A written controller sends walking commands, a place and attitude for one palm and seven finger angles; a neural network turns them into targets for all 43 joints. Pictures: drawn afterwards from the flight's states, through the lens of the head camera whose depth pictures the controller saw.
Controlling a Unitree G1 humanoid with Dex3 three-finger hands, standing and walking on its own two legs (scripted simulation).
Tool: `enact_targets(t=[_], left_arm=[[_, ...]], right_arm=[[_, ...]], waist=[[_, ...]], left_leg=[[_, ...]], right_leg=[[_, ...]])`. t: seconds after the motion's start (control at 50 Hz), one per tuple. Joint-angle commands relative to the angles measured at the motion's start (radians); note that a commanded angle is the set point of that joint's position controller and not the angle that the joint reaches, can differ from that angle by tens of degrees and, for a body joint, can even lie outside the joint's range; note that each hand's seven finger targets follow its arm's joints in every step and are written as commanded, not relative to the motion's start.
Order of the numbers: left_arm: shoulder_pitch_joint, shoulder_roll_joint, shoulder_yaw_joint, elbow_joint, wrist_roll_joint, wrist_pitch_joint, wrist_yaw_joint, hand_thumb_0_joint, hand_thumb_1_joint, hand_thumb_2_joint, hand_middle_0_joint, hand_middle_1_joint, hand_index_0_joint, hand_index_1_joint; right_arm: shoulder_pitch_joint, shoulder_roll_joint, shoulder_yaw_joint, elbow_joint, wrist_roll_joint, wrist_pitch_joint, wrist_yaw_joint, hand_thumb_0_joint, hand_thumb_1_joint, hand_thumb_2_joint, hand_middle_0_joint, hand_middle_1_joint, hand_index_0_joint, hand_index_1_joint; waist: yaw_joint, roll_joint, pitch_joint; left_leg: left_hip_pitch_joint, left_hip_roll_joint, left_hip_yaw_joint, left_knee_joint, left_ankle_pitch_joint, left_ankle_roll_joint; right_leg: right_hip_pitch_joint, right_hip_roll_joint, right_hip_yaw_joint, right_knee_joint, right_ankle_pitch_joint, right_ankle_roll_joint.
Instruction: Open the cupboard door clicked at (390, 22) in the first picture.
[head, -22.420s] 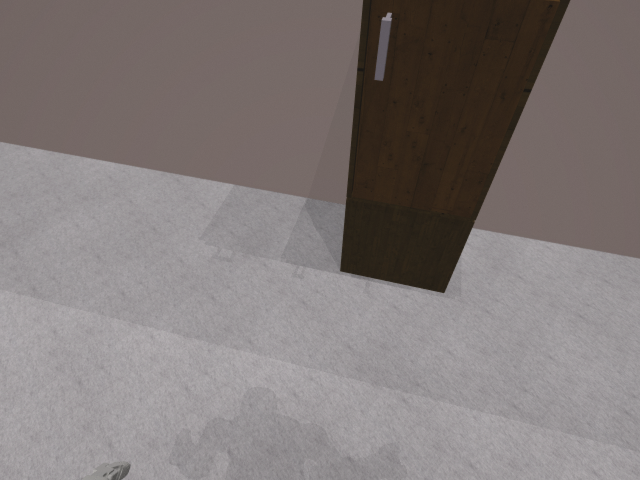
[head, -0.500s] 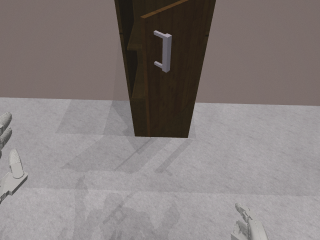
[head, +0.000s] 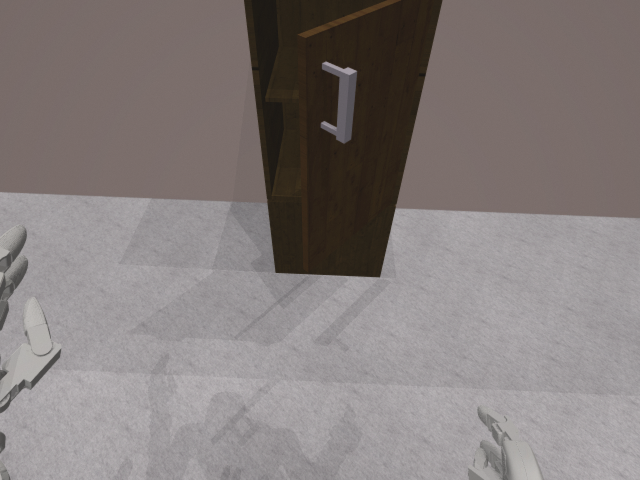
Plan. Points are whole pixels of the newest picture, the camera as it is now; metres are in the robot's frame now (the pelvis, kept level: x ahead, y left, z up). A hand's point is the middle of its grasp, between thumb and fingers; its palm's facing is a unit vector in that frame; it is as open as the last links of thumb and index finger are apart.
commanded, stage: let the arm hang, fingers relaxed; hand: left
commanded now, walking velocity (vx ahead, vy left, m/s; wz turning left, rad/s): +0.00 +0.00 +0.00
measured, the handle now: (336, 103) +0.68 +0.03 +0.13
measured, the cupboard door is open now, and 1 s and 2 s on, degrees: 49 49 49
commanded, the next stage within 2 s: look to check the result in 1.18 s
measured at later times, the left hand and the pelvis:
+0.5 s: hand out of the picture +0.01 +0.16 -0.18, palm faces +0.03 -0.98 -0.19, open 7.0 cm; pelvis -0.01 -0.02 -0.01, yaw +2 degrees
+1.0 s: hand out of the picture +0.01 +0.14 -0.17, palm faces +0.05 -0.98 -0.20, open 7.3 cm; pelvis +0.01 -0.03 +0.00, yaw +1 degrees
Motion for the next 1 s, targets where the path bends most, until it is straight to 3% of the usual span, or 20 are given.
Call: enact_targets(t=[0.0,0.04,0.06,0.08,0.12,0.14,0.18,0.22,0.24,0.28,0.32,0.34,0.38,0.42,0.44,0.58,0.62,0.74,0.8,0.98], left_arm=[[-0.054,0.189,0.125,-0.217,0.002,-0.074,0.022,0.000,0.900,0.900,-0.200,-0.300,-0.200,-0.300],[-0.047,0.189,0.128,-0.212,-0.001,-0.072,0.022,0.000,0.900,0.900,-0.200,-0.300,-0.200,-0.300],[-0.123,0.019,-0.299,0.590,0.053,0.033,-0.099,0.000,0.900,0.900,-0.200,-0.300,-0.200,-0.300],[-0.141,0.040,-0.242,0.626,0.061,0.132,-0.134,0.000,0.900,0.900,-0.200,-0.300,-0.200,-0.300],[-0.159,0.017,-0.246,0.641,0.063,0.166,-0.144,0.000,0.900,0.900,-0.200,-0.300,-0.200,-0.300],[-0.186,0.021,-0.255,0.683,0.067,0.165,-0.147,0.000,0.900,0.900,-0.200,-0.300,-0.200,-0.300],[-0.209,0.034,-0.272,0.789,0.073,0.163,-0.149,0.000,0.900,0.900,-0.200,-0.300,-0.200,-0.300],[-0.244,0.046,-0.283,0.910,0.077,0.164,-0.149,0.000,0.900,0.900,-0.200,-0.300,-0.200,-0.300],[-0.267,0.045,-0.295,0.969,0.075,0.165,-0.147,0.000,0.900,0.900,-0.200,-0.300,-0.200,-0.300],[-0.315,0.029,-0.321,1.066,0.065,0.169,-0.140,0.000,0.900,0.900,-0.200,-0.300,-0.200,-0.300],[-0.335,0.005,-0.340,1.152,0.056,0.169,-0.135,0.000,0.900,0.900,-0.200,-0.300,-0.200,-0.300],[-0.327,-0.007,-0.346,1.194,0.052,0.168,-0.133,0.000,0.900,0.900,-0.200,-0.300,-0.200,-0.300],[-0.282,-0.019,-0.347,1.277,0.049,0.167,-0.130,0.000,0.900,0.900,-0.200,-0.300,-0.200,-0.300],[-0.248,-0.042,-0.335,1.342,0.047,0.165,-0.127,0.000,0.900,0.900,-0.200,-0.300,-0.200,-0.300],[-0.248,-0.039,-0.339,1.368,0.045,0.165,-0.127,0.000,0.900,0.900,-0.200,-0.300,-0.200,-0.300],[-0.256,-0.064,-0.346,1.482,0.044,0.160,-0.124,0.000,0.900,0.900,-0.200,-0.300,-0.200,-0.300],[-0.253,-0.073,-0.346,1.499,0.044,0.161,-0.122,0.000,0.900,0.900,-0.200,-0.300,-0.200,-0.300],[-0.234,-0.097,-0.345,1.533,0.044,0.160,-0.116,0.000,0.900,0.900,-0.200,-0.300,-0.200,-0.300],[-0.222,-0.108,-0.346,1.541,0.043,0.160,-0.114,0.000,0.900,0.900,-0.200,-0.300,-0.200,-0.300],[-0.203,-0.134,-0.346,1.558,0.043,0.155,-0.110,0.000,0.900,0.900,-0.200,-0.300,-0.200,-0.300]], right_arm=[[-0.094,-0.120,-0.048,-0.154,-0.005,-0.055,-0.009,0.000,-0.900,-0.900,0.200,0.300,0.200,0.300],[-0.090,-0.121,-0.049,-0.153,-0.003,-0.054,-0.008,0.000,-0.900,-0.900,0.200,0.300,0.200,0.300],[-0.132,-0.229,-0.082,0.116,0.008,-0.136,0.086,0.000,-0.900,-0.900,0.200,0.300,0.200,0.300],[-0.019,-0.266,-0.093,0.134,-0.003,-0.037,0.094,0.000,-0.900,-0.900,0.200,0.300,0.200,0.300],[-0.020,-0.241,-0.084,0.110,-0.012,0.005,0.083,0.000,-0.900,-0.900,0.200,0.300,0.200,0.300],[-0.035,-0.242,-0.076,0.106,-0.018,0.016,0.081,0.000,-0.900,-0.900,0.200,0.300,0.200,0.300],[-0.058,-0.237,-0.065,0.113,-0.028,0.031,0.080,0.000,-0.900,-0.900,0.200,0.300,0.200,0.300],[-0.059,-0.217,-0.059,0.141,-0.031,0.050,0.081,0.000,-0.900,-0.900,0.200,0.300,0.200,0.300],[-0.047,-0.197,-0.054,0.161,-0.028,0.059,0.081,0.000,-0.900,-0.900,0.200,0.300,0.200,0.300],[-0.008,-0.147,-0.040,0.206,-0.029,0.078,0.081,0.000,-0.900,-0.900,0.200,0.300,0.200,0.300],[0.015,-0.117,-0.028,0.257,-0.031,0.089,0.078,0.000,-0.900,-0.900,0.200,0.300,0.200,0.300],[0.016,-0.111,-0.023,0.278,-0.031,0.090,0.075,0.000,-0.900,-0.900,0.200,0.300,0.200,0.300],[0.008,-0.107,-0.019,0.309,-0.030,0.090,0.069,0.000,-0.900,-0.900,0.200,0.300,0.200,0.300],[0.024,-0.090,-0.022,0.337,-0.032,0.094,0.063,0.000,-0.900,-0.900,0.200,0.300,0.200,0.300],[0.036,-0.086,-0.021,0.354,-0.030,0.098,0.062,0.000,-0.900,-0.900,0.200,0.300,0.200,0.300],[0.148,-0.057,-0.029,0.444,-0.027,0.111,0.056,0.000,-0.900,-0.900,0.200,0.300,0.200,0.300],[0.169,-0.049,-0.029,0.464,-0.028,0.113,0.053,0.000,-0.900,-0.900,0.200,0.300,0.200,0.300],[0.189,-0.015,-0.024,0.497,-0.028,0.109,0.050,0.000,-0.900,-0.900,0.200,0.300,0.200,0.300],[0.187,0.002,-0.020,0.508,-0.028,0.106,0.048,0.000,-0.900,-0.900,0.200,0.300,0.200,0.300],[0.173,0.023,-0.018,0.520,-0.027,0.098,0.041,0.000,-0.900,-0.900,0.200,0.300,0.200,0.300]], waist=[[-0.011,0.070,-0.082],[-0.011,0.038,-0.095],[-0.079,0.003,0.017],[-0.062,0.025,-0.024],[-0.054,0.061,-0.047],[-0.048,0.034,-0.042],[-0.026,-0.089,-0.062],[-0.017,-0.192,-0.080],[-0.026,-0.227,-0.088],[-0.049,-0.175,-0.088],[-0.059,-0.041,-0.075],[-0.051,0.050,-0.060],[-0.027,0.131,-0.056],[-0.017,0.193,-0.059],[-0.018,0.185,-0.048],[-0.039,-0.032,0.052],[-0.043,-0.046,0.066],[-0.040,-0.071,0.071],[-0.035,-0.028,0.075],[-0.027,0.006,0.083]], left_leg=[[-0.072,0.109,-0.145,-0.139,-0.047,-0.038],[-0.059,0.105,-0.143,-0.128,-0.021,-0.039],[-0.077,0.137,-0.167,0.030,0.165,-0.032],[-0.061,0.146,-0.168,-0.001,0.241,-0.028],[-0.133,0.186,-0.215,-0.035,0.137,0.017],[-0.166,0.187,-0.246,-0.065,0.088,0.036],[-0.182,0.179,-0.255,-0.072,0.046,0.044],[-0.162,0.130,-0.209,-0.028,0.003,0.023],[-0.111,0.093,-0.172,0.013,0.002,0.009],[-0.024,0.049,-0.117,0.068,0.000,-0.014],[0.027,0.060,-0.119,0.040,0.024,-0.023],[0.007,0.079,-0.142,-0.003,0.033,-0.020],[-0.053,0.107,-0.172,-0.062,0.029,-0.014],[-0.079,0.108,-0.169,-0.080,-0.009,-0.018],[-0.084,0.106,-0.166,-0.089,-0.034,-0.021],[-0.036,0.093,-0.135,-0.074,-0.081,-0.021],[-0.023,0.089,-0.126,-0.066,-0.084,-0.021],[-0.009,0.088,-0.112,-0.066,-0.042,-0.020],[-0.018,0.094,-0.118,-0.087,-0.026,-0.018],[-0.017,0.102,-0.118,-0.108,0.012,-0.022]], right_leg=[[0.092,-0.052,0.119,-0.050,0.007,0.017],[0.096,-0.053,0.121,-0.053,0.027,0.016],[-0.128,-0.098,0.049,0.063,0.036,-0.003],[-0.112,-0.114,0.109,0.051,0.021,-0.014],[-0.102,-0.071,0.081,0.159,-0.123,-0.017],[-0.079,-0.057,0.091,0.195,-0.140,-0.021],[-0.015,-0.066,0.110,0.166,-0.119,-0.026],[0.015,-0.110,0.150,0.075,-0.070,-0.037],[-0.012,-0.146,0.185,0.028,-0.064,-0.053],[-0.076,-0.194,0.219,-0.032,-0.090,-0.087],[-0.108,-0.175,0.207,-0.034,-0.123,-0.085],[-0.088,-0.151,0.188,-0.019,-0.125,-0.072],[0.007,-0.122,0.155,-0.006,-0.073,-0.047],[0.062,-0.120,0.146,-0.017,-0.048,-0.050],[0.065,-0.121,0.145,-0.027,-0.061,-0.051],[-0.042,-0.135,0.164,-0.132,-0.221,-0.060],[-0.072,-0.136,0.170,-0.145,-0.256,-0.060],[-0.072,-0.134,0.164,-0.141,-0.230,-0.055],[-0.055,-0.126,0.157,-0.122,-0.183,-0.050],[-0.012,-0.120,0.142,-0.099,-0.079,-0.042]])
